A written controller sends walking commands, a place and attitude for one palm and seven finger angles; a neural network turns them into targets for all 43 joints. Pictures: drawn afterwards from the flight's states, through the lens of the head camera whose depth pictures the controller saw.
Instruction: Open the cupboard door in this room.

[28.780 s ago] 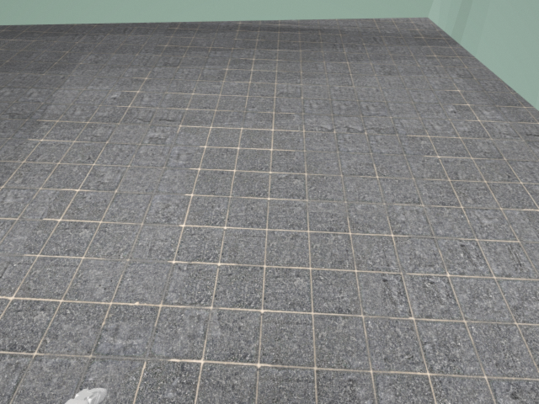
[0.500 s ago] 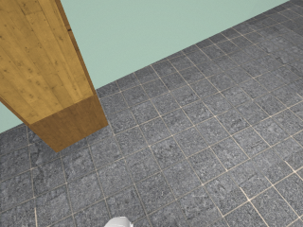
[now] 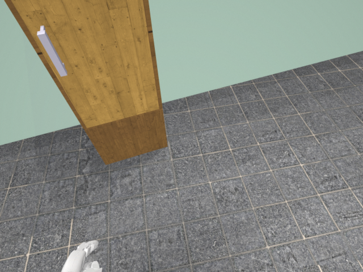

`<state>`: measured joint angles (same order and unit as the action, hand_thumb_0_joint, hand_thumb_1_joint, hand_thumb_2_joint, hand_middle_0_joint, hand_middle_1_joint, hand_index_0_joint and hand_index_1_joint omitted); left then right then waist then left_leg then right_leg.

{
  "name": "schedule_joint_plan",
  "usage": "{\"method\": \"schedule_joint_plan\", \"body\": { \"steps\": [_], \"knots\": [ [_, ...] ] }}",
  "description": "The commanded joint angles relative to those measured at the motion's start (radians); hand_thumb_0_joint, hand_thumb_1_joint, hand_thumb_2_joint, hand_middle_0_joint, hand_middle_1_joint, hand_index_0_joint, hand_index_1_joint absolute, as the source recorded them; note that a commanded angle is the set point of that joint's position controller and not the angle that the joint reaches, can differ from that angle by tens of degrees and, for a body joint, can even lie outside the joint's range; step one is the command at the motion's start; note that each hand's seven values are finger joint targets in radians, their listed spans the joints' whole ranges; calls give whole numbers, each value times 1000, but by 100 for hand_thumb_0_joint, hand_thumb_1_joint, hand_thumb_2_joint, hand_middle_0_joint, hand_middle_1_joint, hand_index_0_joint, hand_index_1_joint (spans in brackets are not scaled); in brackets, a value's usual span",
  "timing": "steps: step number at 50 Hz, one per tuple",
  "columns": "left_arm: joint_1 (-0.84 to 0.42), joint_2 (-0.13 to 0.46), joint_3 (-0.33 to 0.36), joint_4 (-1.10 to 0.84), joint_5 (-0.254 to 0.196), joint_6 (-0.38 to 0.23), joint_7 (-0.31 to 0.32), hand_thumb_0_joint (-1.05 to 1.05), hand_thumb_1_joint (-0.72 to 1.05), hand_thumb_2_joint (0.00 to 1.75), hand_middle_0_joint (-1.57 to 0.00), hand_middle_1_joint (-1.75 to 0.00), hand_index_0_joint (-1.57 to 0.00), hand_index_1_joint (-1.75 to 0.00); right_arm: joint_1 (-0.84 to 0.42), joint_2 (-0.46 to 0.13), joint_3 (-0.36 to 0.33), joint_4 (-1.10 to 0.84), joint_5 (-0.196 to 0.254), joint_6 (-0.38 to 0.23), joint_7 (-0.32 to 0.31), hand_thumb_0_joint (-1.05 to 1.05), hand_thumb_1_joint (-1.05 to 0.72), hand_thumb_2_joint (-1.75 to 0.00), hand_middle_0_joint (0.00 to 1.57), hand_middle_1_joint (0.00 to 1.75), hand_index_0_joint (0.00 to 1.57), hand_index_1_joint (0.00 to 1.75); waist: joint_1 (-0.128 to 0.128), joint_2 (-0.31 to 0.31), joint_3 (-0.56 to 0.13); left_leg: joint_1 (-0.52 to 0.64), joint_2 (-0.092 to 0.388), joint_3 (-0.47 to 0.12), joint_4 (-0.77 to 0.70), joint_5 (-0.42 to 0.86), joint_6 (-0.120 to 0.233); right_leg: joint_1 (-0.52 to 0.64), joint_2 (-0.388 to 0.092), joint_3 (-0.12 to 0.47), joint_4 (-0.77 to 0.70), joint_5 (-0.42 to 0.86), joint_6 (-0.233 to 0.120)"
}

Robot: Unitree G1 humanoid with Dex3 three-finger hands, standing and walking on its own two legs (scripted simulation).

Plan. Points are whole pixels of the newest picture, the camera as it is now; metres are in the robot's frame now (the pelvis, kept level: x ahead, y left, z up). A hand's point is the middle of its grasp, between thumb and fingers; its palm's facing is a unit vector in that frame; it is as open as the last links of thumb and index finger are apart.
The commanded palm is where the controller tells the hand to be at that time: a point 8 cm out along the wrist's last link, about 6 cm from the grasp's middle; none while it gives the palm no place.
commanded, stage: turn to face it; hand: left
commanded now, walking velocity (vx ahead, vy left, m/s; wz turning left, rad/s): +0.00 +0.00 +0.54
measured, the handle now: (53, 51) +0.75 +0.45 +0.06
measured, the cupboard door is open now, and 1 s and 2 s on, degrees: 0 0 0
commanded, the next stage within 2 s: take the last steps up to it in 0.44 s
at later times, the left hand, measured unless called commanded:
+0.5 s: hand out of the picture -0.06 +0.23 -0.18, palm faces +0.29 -0.92 -0.25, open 7.4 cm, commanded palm none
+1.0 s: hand out of the picture +0.05 +0.20 -0.16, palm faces +0.30 -0.93 -0.20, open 7.3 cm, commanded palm none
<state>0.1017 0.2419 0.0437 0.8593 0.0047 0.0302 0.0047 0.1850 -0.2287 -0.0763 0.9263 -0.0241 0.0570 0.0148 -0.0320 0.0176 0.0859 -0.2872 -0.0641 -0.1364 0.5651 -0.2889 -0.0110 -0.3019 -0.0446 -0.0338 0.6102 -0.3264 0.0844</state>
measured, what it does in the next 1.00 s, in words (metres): steps on the spot, turning left: left foot, then right foot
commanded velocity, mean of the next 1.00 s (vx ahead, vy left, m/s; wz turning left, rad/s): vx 0.14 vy -0.03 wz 0.18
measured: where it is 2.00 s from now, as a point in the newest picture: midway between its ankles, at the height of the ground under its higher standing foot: (165, 244)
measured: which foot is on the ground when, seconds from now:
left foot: down 0.00-0.00, up 0.02-0.42, down 0.44-0.94, up 0.96-1.00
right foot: down 0.00-0.44, up 0.46-0.92, down 0.94-1.00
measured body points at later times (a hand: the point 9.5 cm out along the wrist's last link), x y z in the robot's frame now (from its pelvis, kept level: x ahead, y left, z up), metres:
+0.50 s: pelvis -0.01 +0.02 +0.00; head +0.02 +0.06 +0.44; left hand -0.07 +0.28 -0.16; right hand +0.17 -0.19 -0.13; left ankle -0.05 +0.12 -0.73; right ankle -0.01 -0.11 -0.71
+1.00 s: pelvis +0.04 +0.01 +0.00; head +0.05 +0.00 +0.45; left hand +0.03 +0.25 -0.14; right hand +0.06 -0.23 -0.16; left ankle -0.04 +0.11 -0.70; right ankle +0.07 -0.08 -0.73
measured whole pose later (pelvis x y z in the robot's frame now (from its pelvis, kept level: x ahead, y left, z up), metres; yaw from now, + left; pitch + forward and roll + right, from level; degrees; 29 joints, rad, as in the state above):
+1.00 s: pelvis +0.04 +0.01 +0.00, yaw +17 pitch -2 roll +0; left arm 0.22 0.16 0.03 1.04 0.02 -0.04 -0.01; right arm 0.37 -0.20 -0.06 1.14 -0.02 0.02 -0.01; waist -0.02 0.03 0.02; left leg -0.24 0.01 0.02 0.76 -0.47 0.02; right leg -0.22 -0.04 -0.13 0.55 -0.29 -0.02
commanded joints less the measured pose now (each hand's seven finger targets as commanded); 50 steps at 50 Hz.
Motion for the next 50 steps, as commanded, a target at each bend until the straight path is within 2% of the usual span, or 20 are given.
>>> {"method": "schedule_joint_plan", "body": {
  "steps": [1,2,5,7,16,19,20,21,22,23,25,28,33,39,43,45,46,47,48,50],
  "knots": [
    [175,263,57,-42,18,-42,30,0,90,90,-20,-30,-20,-30,-30,-118,-40,-123,16,-30,-3,0,-90,-90,20,30,20,30,77,-261,-172,-275,-9,64,406,-323,-29,298,-468,371,-293,454,-209],
    [154,221,59,-43,11,-46,35,0,90,90,-20,-30,-20,-30,-41,-136,-45,-101,7,-13,-5,0,-90,-90,20,30,20,30,76,-277,-143,-253,38,18,549,-312,-20,190,-439,346,-300,427,-234],
    [42,138,33,-67,11,-45,30,0,90,90,-20,-30,-20,-30,-9,-112,-39,-52,4,2,12,0,-90,-90,20,30,20,30,12,-179,-64,-264,73,64,701,-125,-41,125,-289,112,-267,399,-194],
    [56,131,33,-63,16,-49,33,0,90,90,-20,-30,-20,-30,0,-98,-30,-41,5,3,15,0,-90,-90,20,30,20,30,16,-199,-82,-253,83,94,660,-103,-55,160,-273,43,-258,448,-183],
    [200,188,53,28,27,-41,27,0,90,90,-20,-30,-20,-30,-117,-65,6,-48,19,-15,6,0,-90,-90,20,30,20,30,89,-239,-118,-120,80,192,226,-191,-44,264,-309,2,-194,629,-219],
    [183,195,54,51,21,-37,26,0,90,90,-20,-30,-20,-30,-56,-68,11,-25,18,-29,0,0,-90,-90,20,30,20,30,52,-226,-143,26,67,229,-8,-40,-29,223,-288,-41,-123,599,-167],
    [171,187,54,54,13,-33,24,0,90,90,-20,-30,-20,-30,-17,-85,7,-12,15,-37,0,0,-90,-90,20,30,20,30,26,-179,-161,134,79,228,-144,91,-18,172,-267,-78,-56,536,-125],
    [176,149,49,45,7,-29,21,0,90,90,-20,-30,-20,-30,14,-153,-6,-8,9,-49,-2,0,-90,-90,20,30,20,30,8,-3,-200,289,208,85,-207,310,25,32,-201,-127,98,338,-69],
    [183,78,27,19,3,-23,16,0,90,90,-20,-30,-20,-30,56,-243,-28,-6,5,-50,-7,0,-90,-90,20,30,20,30,-8,268,-192,389,445,-177,-191,723,156,-203,-90,-141,270,-240,-9],
    [121,82,16,22,10,-6,28,0,90,90,-20,-30,-20,-30,81,-244,-28,15,8,-42,-17,0,-90,-90,20,30,20,30,-36,271,-180,276,463,-148,-212,696,213,-161,-83,-43,370,-347,-14],
    [82,91,23,53,4,3,21,0,90,90,-20,-30,-20,-30,-7,-194,-15,6,4,-41,-34,0,-90,-90,20,30,20,30,-2,222,-82,172,387,-113,-227,568,216,-190,-84,12,443,-244,-18],
    [140,67,16,103,8,-5,9,0,90,90,-20,-30,-20,-30,-33,-151,2,5,7,-58,-38,0,-90,-90,20,30,20,30,32,108,-108,214,322,-30,-233,548,180,-175,-67,6,447,-125,-9],
    [125,48,-2,121,21,-19,-5,0,90,90,-20,-30,-20,-30,73,-123,1,51,6,-79,-36,0,-90,-90,20,30,20,30,3,94,-72,255,323,-79,-337,156,191,-230,-56,-4,374,-85,-14],
    [61,18,-7,108,20,-35,-21,0,90,90,-20,-30,-20,-30,126,-121,-11,89,-3,-87,-36,0,-90,-90,20,30,20,30,-15,103,-6,187,334,-102,-374,-46,190,-170,-55,-28,152,-90,-32],
    [117,5,-3,137,18,-46,-26,0,90,90,-20,-30,-20,-30,113,-118,-7,110,-4,-88,-36,0,-90,-90,20,30,20,30,21,118,-2,79,304,-80,-335,-115,159,7,-17,-69,-28,-26,-48],
    [225,20,4,183,20,-57,-21,0,90,90,-20,-30,-20,-30,107,-88,1,122,1,-88,-35,0,-90,-90,20,30,20,30,73,42,-22,-22,239,-14,-200,-143,109,206,-15,-70,-185,69,-57],
    [293,71,17,206,24,-68,-13,0,90,90,-20,-30,-20,-30,117,-44,9,120,7,-92,-31,0,-90,-90,20,30,20,30,104,-94,-39,-184,168,59,-25,-178,70,374,-123,72,-268,-51,-95],
    [379,145,33,223,26,-71,-4,0,90,90,-20,-30,-20,-30,91,11,26,84,11,-98,-26,0,-90,-90,20,30,20,30,140,-323,-30,-354,55,205,219,-267,28,438,-328,365,-409,-181,-187],
    [415,164,40,225,10,-73,4,0,90,90,-20,-30,-20,-30,30,-54,14,61,6,-85,-22,0,-90,-90,20,30,20,30,167,-316,-2,-376,94,146,380,-301,34,315,-395,499,-508,-365,-247],
    [312,93,32,208,12,-74,10,0,90,90,-20,-30,-20,-30,10,-47,-1,68,1,-79,-11,0,-90,-90,20,30,20,30,102,-181,99,-416,147,119,523,-155,34,185,-364,427,-528,-391,-256]
  ]
}}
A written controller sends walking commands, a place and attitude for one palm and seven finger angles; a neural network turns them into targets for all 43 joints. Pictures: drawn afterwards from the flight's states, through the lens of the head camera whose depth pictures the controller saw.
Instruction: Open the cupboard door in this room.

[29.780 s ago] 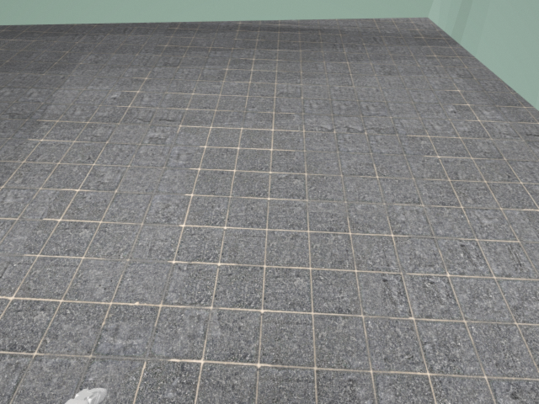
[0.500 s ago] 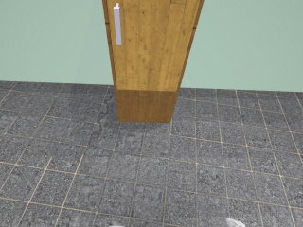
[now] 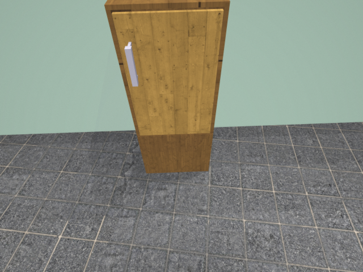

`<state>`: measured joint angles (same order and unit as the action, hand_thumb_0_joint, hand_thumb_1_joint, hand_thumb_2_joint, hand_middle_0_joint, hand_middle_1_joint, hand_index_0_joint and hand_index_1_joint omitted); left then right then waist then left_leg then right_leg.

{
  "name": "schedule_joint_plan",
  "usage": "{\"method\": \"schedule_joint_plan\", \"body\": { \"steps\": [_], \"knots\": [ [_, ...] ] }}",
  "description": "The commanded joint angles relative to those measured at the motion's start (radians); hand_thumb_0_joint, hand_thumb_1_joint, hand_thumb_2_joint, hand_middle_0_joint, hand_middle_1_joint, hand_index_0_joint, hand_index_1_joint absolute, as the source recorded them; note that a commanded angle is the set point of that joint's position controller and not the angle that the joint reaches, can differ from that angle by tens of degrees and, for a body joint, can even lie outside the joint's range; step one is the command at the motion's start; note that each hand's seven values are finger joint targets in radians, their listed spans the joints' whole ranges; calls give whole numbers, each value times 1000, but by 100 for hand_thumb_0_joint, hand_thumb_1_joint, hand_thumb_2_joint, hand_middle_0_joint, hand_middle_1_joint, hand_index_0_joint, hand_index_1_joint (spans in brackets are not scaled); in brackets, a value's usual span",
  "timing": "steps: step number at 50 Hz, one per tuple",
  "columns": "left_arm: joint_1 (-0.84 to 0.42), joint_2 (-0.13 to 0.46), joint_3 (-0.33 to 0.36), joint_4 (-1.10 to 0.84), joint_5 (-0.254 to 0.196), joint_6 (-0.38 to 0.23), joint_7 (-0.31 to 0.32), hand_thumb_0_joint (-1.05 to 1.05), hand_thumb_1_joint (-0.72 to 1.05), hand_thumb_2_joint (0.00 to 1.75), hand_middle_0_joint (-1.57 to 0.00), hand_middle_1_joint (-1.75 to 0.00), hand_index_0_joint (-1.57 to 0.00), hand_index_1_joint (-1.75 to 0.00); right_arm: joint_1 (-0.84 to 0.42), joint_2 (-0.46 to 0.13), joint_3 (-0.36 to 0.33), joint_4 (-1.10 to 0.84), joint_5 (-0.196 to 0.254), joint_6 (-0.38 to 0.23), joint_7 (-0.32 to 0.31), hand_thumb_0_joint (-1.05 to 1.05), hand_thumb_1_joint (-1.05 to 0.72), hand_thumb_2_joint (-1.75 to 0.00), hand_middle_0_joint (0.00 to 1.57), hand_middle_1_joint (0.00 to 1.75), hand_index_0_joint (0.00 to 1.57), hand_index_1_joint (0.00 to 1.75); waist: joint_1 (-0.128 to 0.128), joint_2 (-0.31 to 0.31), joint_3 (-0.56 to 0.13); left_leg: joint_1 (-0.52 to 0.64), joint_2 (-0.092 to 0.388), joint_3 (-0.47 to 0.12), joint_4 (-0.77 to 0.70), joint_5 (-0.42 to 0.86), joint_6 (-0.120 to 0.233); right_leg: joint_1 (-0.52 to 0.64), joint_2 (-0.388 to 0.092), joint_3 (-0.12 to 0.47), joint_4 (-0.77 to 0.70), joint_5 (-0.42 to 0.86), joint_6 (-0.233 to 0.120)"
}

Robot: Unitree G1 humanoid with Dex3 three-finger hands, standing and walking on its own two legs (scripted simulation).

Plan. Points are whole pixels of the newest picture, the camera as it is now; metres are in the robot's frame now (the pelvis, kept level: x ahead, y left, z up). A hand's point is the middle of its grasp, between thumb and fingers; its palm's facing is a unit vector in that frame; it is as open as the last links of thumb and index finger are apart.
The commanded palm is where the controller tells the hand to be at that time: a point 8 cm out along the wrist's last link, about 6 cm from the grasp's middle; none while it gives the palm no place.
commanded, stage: take the last steps up to it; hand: left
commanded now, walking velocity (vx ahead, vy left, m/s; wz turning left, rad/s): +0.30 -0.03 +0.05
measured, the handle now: (132, 64) +0.80 +0.22 +0.05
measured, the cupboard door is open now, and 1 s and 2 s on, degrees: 0 0 0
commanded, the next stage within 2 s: come to a stop and stand still in 0.54 s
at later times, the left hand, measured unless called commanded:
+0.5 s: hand out of the picture +0.10 +0.20 -0.18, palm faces +0.08 -0.99 -0.12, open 7.4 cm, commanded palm none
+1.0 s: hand (128, 195) +0.37 +0.19 -0.16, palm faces +0.04 -0.97 -0.24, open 7.4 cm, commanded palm none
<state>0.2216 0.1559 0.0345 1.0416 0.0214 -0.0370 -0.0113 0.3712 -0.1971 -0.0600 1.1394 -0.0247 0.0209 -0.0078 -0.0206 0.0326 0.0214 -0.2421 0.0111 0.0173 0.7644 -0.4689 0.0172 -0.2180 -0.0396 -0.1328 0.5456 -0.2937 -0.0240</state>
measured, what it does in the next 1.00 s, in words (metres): walks ahead: left foot, then right foot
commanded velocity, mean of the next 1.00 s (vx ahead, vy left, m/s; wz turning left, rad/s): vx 0.04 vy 0.01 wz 0.00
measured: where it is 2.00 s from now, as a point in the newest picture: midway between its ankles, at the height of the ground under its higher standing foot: outside the picture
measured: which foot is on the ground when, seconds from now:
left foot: up 0.00-0.36, down 0.38-0.82, up 0.84-1.00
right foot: down 0.00-0.40, up 0.42-0.78, down 0.80-1.00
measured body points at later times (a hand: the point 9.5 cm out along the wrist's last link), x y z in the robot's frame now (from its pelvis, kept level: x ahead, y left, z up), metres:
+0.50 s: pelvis +0.17 +0.05 +0.00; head +0.20 +0.06 +0.44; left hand +0.10 +0.25 -0.17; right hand +0.27 -0.18 -0.14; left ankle +0.21 +0.14 -0.73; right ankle +0.07 -0.08 -0.65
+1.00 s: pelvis +0.28 +0.01 +0.00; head +0.34 -0.01 +0.44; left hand +0.37 +0.24 -0.14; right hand +0.31 -0.23 -0.17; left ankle +0.22 +0.14 -0.66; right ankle +0.35 -0.10 -0.73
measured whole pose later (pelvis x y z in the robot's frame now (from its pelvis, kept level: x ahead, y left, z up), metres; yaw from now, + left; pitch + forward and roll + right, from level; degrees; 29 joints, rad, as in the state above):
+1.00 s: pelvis +0.28 +0.01 +0.00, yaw +2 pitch -1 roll +2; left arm 0.09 0.14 0.04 0.97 0.02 0.01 0.03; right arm 0.18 -0.19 -0.08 1.06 -0.01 0.06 -0.02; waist -0.01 0.02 0.15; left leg -0.41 -0.02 0.01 1.10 -0.54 -0.05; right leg -0.36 -0.10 -0.12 0.56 -0.19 -0.02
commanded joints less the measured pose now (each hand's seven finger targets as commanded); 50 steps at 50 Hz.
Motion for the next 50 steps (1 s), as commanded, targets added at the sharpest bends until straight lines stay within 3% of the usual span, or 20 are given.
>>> {"method": "schedule_joint_plan", "body": {
  "steps": [1,4,14,16,17,18,19,20,21,23,27,31,36,38,39,41,42,43,46,50],
  "knots": [
    [149,145,33,15,-4,-9,30,0,90,90,-20,-30,-20,-30,-144,-65,-21,-121,0,-38,17,0,-90,-90,20,30,20,30,61,-114,156,-426,92,-28,329,83,-3,75,-335,416,-443,-333,-127],
    [149,104,17,16,-5,-32,28,0,90,90,-20,-30,-20,-30,-80,-24,-16,-92,-4,-31,24,0,-90,-90,20,30,20,30,26,-125,103,-372,102,7,309,210,-31,79,-247,207,-407,-25,-90],
    [241,123,22,79,2,-41,31,0,90,90,-20,-30,-20,-30,-265,13,-2,-168,6,-56,42,0,-90,-90,20,30,20,30,55,-170,118,-256,72,97,-56,237,-11,125,-233,109,-326,280,-115],
    [225,129,26,84,2,-36,31,0,90,90,-20,-30,-20,-30,-202,-5,-6,-152,2,-67,34,0,-90,-90,20,30,20,30,15,-154,82,-124,47,119,-151,238,-1,121,-225,88,-226,356,-99],
    [213,129,25,81,-4,-34,31,0,90,90,-20,-30,-20,-30,-105,-25,-11,-119,-3,-75,26,0,-90,-90,20,30,20,30,-32,-116,28,36,13,139,-227,283,5,87,-184,40,-78,445,-77],
    [228,105,21,77,-8,-34,28,0,90,90,-20,-30,-20,-30,40,-86,-24,-78,-8,-83,14,0,-90,-90,20,30,20,30,-85,-8,-78,289,78,55,-266,331,34,-27,-138,16,150,410,-41],
    [282,48,13,62,-19,-33,19,0,90,90,-20,-30,-20,-30,164,-205,-52,-51,-17,-90,-1,0,-90,-90,20,30,20,30,-105,237,-212,517,360,-326,-320,445,145,-268,-4,-42,454,-3,14],
    [237,58,13,33,-12,-39,19,0,90,90,-20,-30,-20,-30,190,-238,-55,-41,0,-76,-3,0,-90,-90,20,30,20,30,-105,231,-217,456,459,-443,-444,397,212,-328,24,40,633,-308,1],
    [170,59,10,21,-12,-27,22,0,90,90,-20,-30,-20,-30,105,-228,-56,-65,5,-73,-9,0,-90,-90,20,30,20,30,-85,187,-143,322,465,-445,-494,286,217,-384,-29,91,740,-267,0],
    [109,55,18,24,0,-18,10,0,90,90,-20,-30,-20,-30,-27,-122,-30,-97,-1,-81,-11,0,-90,-90,20,30,20,30,-37,87,27,116,393,-306,-546,228,184,-403,-93,123,732,-123,13],
    [184,14,21,39,6,16,4,0,90,90,-20,-30,-20,-30,-83,-54,-13,-113,3,-101,-13,0,-90,-90,20,30,20,30,39,63,18,1,285,-54,-563,415,127,-284,-99,98,574,3,45],
    [100,31,22,-10,5,27,-2,0,90,90,-20,-30,-20,-30,-73,-70,-14,-115,3,-96,-11,0,-90,-90,20,30,20,30,32,65,59,21,273,-8,-575,458,137,-307,-103,84,394,70,59],
    [47,42,6,-30,0,25,18,0,90,90,-20,-30,-20,-30,-81,-82,-9,-97,0,-75,-22,0,-90,-90,20,30,20,30,29,71,16,85,243,40,-393,855,97,-113,-36,36,85,111,55],
    [102,89,13,-17,0,21,26,0,90,90,-20,-30,-20,-30,-91,-84,-13,-87,8,-59,-24,0,-90,-90,20,30,20,30,62,50,-4,81,201,54,-295,743,41,2,-50,35,-85,292,56],
    [133,152,24,-13,5,15,34,0,90,90,-20,-30,-20,-30,-70,-62,-15,-84,14,-52,-21,0,-90,-90,20,30,20,30,67,-49,-43,18,145,74,-215,548,0,105,-126,123,-78,631,35],
    [133,237,41,-20,0,14,41,0,90,90,-20,-30,-20,-30,-2,-22,-21,-86,29,-16,-19,0,-90,-90,20,30,20,30,49,-236,-91,-106,5,97,59,-99,-50,193,-379,286,-67,1182,-154],
    [136,249,49,-19,-2,15,47,0,90,90,-20,-30,-20,-30,-37,-30,-21,-95,30,-2,-25,0,-90,-90,20,30,20,30,77,-297,-141,-121,0,33,213,-212,-47,196,-410,332,-86,1224,-207],
    [107,242,54,-30,-1,20,54,0,90,90,-20,-30,-20,-30,-64,-45,-24,-105,29,1,-26,0,-90,-90,20,30,20,30,79,-301,-143,-174,-6,-18,325,-204,-47,207,-409,344,-83,1199,-226],
    [-1,225,60,-78,1,40,66,0,90,90,-20,-30,-20,-30,-112,-51,-26,-116,27,17,-18,0,-90,-90,20,30,20,30,60,-148,-137,-215,7,-65,422,-95,-57,157,-363,250,-97,940,-188],
    [-57,214,62,-120,10,47,62,0,90,90,-20,-30,-20,-30,-118,-42,-22,-135,18,33,-5,0,-90,-90,20,30,20,30,42,-226,-124,-153,2,-31,296,-32,-70,41,-315,211,-147,690,-155]
  ]
}}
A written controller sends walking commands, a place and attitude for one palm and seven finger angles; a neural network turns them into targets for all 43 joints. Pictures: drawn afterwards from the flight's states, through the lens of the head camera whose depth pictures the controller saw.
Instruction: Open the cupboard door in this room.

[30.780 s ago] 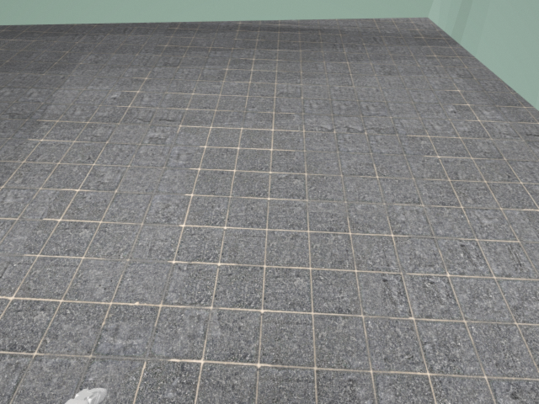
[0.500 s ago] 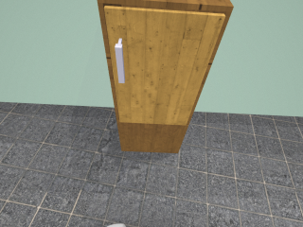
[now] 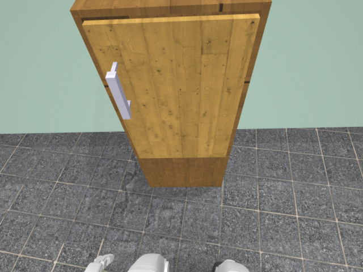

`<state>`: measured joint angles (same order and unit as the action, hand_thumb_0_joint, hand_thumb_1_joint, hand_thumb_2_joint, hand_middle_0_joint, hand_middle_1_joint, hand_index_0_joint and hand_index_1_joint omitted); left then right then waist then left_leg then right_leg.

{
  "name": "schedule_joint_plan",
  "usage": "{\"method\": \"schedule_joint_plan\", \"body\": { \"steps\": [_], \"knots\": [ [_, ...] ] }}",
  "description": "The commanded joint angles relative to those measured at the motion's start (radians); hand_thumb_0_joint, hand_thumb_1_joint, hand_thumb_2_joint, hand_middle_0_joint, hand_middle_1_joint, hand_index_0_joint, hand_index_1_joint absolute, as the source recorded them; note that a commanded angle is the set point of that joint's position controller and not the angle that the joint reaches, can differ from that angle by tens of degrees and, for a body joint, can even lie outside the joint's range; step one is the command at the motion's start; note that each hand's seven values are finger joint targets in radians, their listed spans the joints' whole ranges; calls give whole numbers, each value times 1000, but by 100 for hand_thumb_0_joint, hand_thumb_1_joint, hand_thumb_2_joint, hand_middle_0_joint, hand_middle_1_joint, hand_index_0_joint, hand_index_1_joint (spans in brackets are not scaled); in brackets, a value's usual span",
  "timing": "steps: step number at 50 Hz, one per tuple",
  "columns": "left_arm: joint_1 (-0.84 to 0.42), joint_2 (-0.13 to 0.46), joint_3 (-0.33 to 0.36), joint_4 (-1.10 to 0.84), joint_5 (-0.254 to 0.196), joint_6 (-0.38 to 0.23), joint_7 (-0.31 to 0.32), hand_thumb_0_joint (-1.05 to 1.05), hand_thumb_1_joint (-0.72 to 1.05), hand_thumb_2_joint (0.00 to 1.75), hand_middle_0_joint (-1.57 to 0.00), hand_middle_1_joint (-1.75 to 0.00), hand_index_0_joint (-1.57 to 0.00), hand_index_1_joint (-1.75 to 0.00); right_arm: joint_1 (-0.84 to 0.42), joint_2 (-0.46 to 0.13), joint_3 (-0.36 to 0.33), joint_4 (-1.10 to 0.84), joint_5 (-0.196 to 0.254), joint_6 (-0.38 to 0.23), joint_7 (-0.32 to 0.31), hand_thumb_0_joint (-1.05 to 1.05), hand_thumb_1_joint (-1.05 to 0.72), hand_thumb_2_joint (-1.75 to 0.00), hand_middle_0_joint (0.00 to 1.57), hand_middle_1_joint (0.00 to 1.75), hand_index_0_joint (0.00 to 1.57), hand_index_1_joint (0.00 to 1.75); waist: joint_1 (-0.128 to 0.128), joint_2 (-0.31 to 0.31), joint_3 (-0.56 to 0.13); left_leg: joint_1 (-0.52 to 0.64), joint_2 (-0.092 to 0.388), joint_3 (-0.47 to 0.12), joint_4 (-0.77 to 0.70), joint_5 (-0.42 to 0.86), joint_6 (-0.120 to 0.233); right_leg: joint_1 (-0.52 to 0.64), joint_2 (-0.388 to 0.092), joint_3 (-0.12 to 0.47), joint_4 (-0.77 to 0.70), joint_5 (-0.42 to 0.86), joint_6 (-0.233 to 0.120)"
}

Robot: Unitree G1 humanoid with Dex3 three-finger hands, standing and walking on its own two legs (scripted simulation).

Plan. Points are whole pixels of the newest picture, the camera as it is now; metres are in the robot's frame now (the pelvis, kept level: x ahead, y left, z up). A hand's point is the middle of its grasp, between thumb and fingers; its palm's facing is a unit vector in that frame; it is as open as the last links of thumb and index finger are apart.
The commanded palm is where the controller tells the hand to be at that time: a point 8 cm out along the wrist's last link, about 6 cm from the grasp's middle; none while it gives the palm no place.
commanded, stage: come to a stop and stand still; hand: left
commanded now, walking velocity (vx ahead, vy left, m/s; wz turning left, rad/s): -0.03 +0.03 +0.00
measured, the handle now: (121, 92) +0.53 +0.19 +0.05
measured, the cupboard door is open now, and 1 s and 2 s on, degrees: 0 0 0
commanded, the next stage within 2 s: look again from close up in 0.92 s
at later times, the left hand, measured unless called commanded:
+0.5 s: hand out of the picture -0.03 +0.27 -0.17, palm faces +0.07 -0.96 -0.26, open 7.4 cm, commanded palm none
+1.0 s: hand out of the picture -0.08 +0.25 -0.17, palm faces +0.03 -0.98 -0.18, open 7.4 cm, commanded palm none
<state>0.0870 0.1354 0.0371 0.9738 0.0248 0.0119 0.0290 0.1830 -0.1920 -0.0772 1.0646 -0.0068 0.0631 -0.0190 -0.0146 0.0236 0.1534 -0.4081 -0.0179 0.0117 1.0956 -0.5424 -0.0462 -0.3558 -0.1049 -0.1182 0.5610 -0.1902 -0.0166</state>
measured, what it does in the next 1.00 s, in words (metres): steps to the left: left foot, then right foot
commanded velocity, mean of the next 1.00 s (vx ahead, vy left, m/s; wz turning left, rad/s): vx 0.00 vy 0.00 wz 0.00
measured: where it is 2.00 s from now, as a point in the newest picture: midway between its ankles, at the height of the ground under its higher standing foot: outside the picture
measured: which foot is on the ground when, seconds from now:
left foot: up 0.00-0.14, down 0.16-1.00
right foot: down 0.00-0.16, up 0.18-0.32, down 0.34-1.00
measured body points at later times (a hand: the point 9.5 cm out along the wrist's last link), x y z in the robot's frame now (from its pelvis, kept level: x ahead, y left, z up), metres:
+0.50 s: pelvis -0.05 +0.07 -0.01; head -0.07 +0.06 +0.44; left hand -0.03 +0.32 -0.15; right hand +0.03 -0.16 -0.15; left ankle -0.01 +0.15 -0.73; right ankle +0.01 -0.05 -0.73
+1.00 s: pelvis -0.08 +0.08 +0.00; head -0.10 +0.08 +0.45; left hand -0.08 +0.30 -0.15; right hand -0.08 -0.14 -0.16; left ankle -0.01 +0.15 -0.73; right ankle -0.03 -0.04 -0.73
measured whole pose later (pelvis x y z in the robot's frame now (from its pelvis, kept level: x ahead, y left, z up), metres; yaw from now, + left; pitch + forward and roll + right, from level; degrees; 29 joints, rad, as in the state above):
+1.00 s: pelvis -0.08 +0.08 +0.00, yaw +0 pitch -2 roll +0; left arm 0.35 0.13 0.01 1.03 0.03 0.01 0.02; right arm 0.33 -0.15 -0.01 1.04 -0.02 0.01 -0.01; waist -0.02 0.01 -0.01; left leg -0.27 -0.05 0.09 0.43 -0.14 0.08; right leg -0.26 -0.01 0.00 0.48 -0.18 -0.01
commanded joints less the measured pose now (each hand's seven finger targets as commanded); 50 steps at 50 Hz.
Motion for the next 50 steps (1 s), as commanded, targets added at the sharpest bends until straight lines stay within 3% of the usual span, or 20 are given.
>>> {"method": "schedule_joint_plan", "body": {
  "steps": [1,4,5,6,7,8,9,10,12,15,16,17,18,20,23,25,26,29,36,50],
  "knots": [
    [73,240,60,-53,9,-1,19,0,90,90,-20,-30,-20,-30,82,-43,-2,-61,0,-12,8,0,-90,-90,20,30,20,30,33,-201,-262,31,30,-12,-89,55,-7,179,-237,189,-166,530,-158],
    [79,251,65,-55,13,3,12,0,90,90,-20,-30,-20,-30,81,-43,6,-77,0,-27,11,0,-90,-90,20,30,20,30,33,-250,-254,86,33,17,-269,79,3,148,-217,205,-179,350,-148],
    [98,272,54,-86,10,-10,55,0,90,90,-20,-30,-20,-30,145,-112,-11,-152,16,-62,4,0,-90,-90,20,30,20,30,-36,-118,-524,87,8,80,-458,28,-21,464,-233,299,-5,861,-132],
    [90,278,48,-99,-10,-3,57,0,90,90,-20,-30,-20,-30,130,-83,-1,-180,17,-65,6,0,-90,-90,20,30,20,30,-40,-49,-462,162,29,96,-648,273,-7,401,-209,189,87,714,-96],
    [137,199,34,-105,-21,12,50,0,90,90,-20,-30,-20,-30,120,-111,3,-207,-6,-73,3,0,-90,-90,20,30,20,30,-16,108,-407,222,92,2,-726,443,25,227,-104,106,158,314,-37],
    [148,141,23,-108,-19,31,34,0,90,90,-20,-30,-20,-30,77,-191,-13,-239,-22,-60,1,0,-90,-90,20,30,20,30,7,293,-284,181,269,-193,-722,607,109,29,3,32,176,-161,12],
    [164,119,24,-118,-16,43,26,0,90,90,-20,-30,-20,-30,28,-215,-15,-285,-34,-41,4,0,-90,-90,20,30,20,30,22,212,-169,28,335,-211,-748,467,197,-13,39,53,247,-289,7],
    [116,132,25,-123,0,53,20,0,90,90,-20,-30,-20,-30,23,-175,-11,-289,-32,-43,-1,0,-90,-90,20,30,20,30,-3,210,-78,-34,278,-222,-795,372,191,-55,89,72,350,-308,2],
    [152,132,26,-124,-2,45,8,0,90,90,-20,-30,-20,-30,-50,-154,4,-305,-34,-37,2,0,-90,-90,20,30,20,30,34,189,-6,-127,234,-167,-783,249,198,-47,92,121,392,-242,1],
    [271,129,18,-108,-4,17,-1,0,90,90,-20,-30,-20,-30,-31,-158,7,-311,-28,-39,7,0,-90,-90,20,30,20,30,65,23,-61,-80,208,-153,-709,104,166,84,101,85,107,-149,6],
    [282,145,17,-106,1,8,0,0,90,90,-20,-30,-20,-30,-5,-137,11,-307,-21,-40,6,0,-90,-90,20,30,20,30,59,-59,-54,-77,162,-124,-667,61,135,113,87,122,-29,-99,-6],
    [274,177,13,-119,6,-4,2,0,90,90,-20,-30,-20,-30,33,-109,17,-307,-8,-41,5,0,-90,-90,20,30,20,30,32,-166,-55,-57,73,-53,-569,43,95,61,0,292,-138,-139,-45],
    [245,213,11,-138,6,-10,0,0,90,90,-20,-30,-20,-30,71,-93,19,-305,-4,-38,8,0,-90,-90,20,30,20,30,-8,-155,-77,43,15,-6,-507,71,71,-53,-110,440,-234,-273,-105],
    [152,241,25,-170,1,-15,7,0,90,90,-20,-30,-20,-30,135,-96,12,-262,-9,-30,13,0,-90,-90,20,30,20,30,-42,-276,-93,196,-2,0,-395,152,68,-220,-119,461,-331,-509,-130],
    [141,202,23,-174,2,-9,13,0,90,90,-20,-30,-20,-30,199,-80,19,-222,-9,-49,14,0,-90,-90,20,30,20,30,-61,-160,-92,277,26,-14,-589,194,79,-233,-40,313,-226,-395,-75],
    [211,157,13,-155,-6,2,10,0,90,90,-20,-30,-20,-30,157,-109,18,-225,-19,-65,12,0,-90,-90,20,30,20,30,-20,94,-56,102,155,-200,-824,-2,113,-120,73,178,-53,-256,-20],
    [249,146,12,-141,-1,5,10,0,90,90,-20,-30,-20,-30,118,-124,13,-233,-19,-68,8,0,-90,-90,20,30,20,30,8,148,-55,-16,215,-272,-906,-97,138,-13,95,127,39,-176,-11],
    [327,97,11,-87,1,8,2,0,90,90,-20,-30,-20,-30,66,-129,16,-226,-15,-68,0,0,-90,-90,20,30,20,30,49,51,-98,-62,216,-238,-905,-36,162,92,96,122,113,-118,-11],
    [295,106,-4,-33,-1,-21,2,0,90,90,-20,-30,-20,-30,144,-98,33,-136,-10,-79,-2,0,-90,-90,20,30,20,30,14,-34,-108,56,146,-173,-859,49,103,107,44,193,-140,-113,-39],
    [322,86,-13,24,1,-24,5,0,90,90,-20,-30,-20,-30,176,-82,41,-65,-12,-71,-2,0,-90,-90,20,30,20,30,8,-30,-56,39,130,-149,-855,3,95,48,39,216,-190,-207,-30]
  ]
}}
